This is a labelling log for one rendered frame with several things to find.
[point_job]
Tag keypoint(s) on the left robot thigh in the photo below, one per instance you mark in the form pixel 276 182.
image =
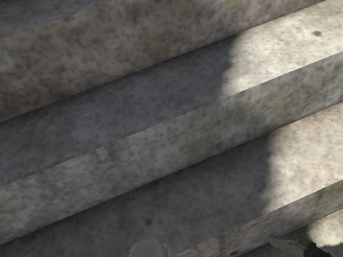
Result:
pixel 149 248

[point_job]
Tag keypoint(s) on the right robot hand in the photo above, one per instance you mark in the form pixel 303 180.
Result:
pixel 300 246

